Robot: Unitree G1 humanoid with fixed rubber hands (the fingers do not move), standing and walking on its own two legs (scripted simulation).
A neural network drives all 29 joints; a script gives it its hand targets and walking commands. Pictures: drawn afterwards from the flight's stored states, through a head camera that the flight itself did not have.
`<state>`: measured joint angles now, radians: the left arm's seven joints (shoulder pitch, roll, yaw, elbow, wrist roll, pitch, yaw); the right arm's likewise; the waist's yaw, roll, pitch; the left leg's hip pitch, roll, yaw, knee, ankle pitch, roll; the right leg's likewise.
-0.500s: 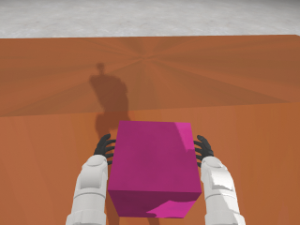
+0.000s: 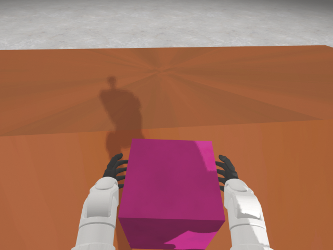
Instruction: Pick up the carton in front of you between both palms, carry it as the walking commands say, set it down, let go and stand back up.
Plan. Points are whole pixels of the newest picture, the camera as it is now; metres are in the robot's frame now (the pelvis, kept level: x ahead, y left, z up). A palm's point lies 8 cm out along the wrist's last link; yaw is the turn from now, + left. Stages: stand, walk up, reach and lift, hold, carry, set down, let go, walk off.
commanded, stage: hold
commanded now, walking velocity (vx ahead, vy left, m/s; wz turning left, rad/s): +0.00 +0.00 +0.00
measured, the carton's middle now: (169, 196) +0.29 +0.00 -0.04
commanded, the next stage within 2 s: carry in 1.34 s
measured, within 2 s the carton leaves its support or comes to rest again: neither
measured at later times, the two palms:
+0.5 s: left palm (108, 183) +0.28 +0.15 +0.05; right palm (233, 184) +0.28 -0.15 +0.05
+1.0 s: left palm (109, 182) +0.28 +0.15 +0.05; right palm (232, 183) +0.28 -0.15 +0.05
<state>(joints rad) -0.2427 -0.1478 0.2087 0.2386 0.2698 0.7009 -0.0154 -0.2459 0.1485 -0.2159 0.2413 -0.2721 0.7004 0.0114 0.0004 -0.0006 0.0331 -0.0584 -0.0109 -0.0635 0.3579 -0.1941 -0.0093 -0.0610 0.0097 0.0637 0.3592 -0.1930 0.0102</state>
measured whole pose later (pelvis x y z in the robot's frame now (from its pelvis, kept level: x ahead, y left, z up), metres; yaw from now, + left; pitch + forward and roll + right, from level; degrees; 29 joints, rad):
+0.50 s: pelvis -0.02 +0.00 +0.00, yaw +0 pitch -8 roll +0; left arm -0.29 -0.16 0.24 0.23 0.28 0.75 -0.02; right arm -0.30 0.16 -0.25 0.24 -0.28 0.75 0.02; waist 0.00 0.00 0.05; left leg -0.05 -0.01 -0.06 0.38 -0.19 -0.01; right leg -0.05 0.01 0.06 0.38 -0.19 0.01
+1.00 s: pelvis +0.00 +0.00 +0.00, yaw +0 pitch -8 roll +0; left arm -0.24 -0.15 0.19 0.18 0.27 0.77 -0.02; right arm -0.24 0.15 -0.20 0.19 -0.27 0.77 0.01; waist 0.00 0.00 0.04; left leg -0.02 -0.01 -0.06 0.34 -0.19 -0.01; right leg -0.03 0.01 0.06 0.35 -0.19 0.01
